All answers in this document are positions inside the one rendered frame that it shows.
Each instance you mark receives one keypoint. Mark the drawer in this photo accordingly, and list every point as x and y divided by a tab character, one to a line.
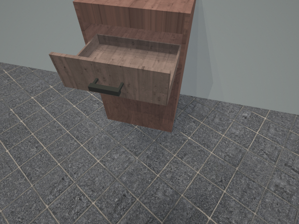
147	68

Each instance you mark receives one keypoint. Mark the handle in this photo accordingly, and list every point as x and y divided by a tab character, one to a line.
105	89

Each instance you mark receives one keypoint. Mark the cabinet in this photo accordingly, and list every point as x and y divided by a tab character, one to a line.
168	21

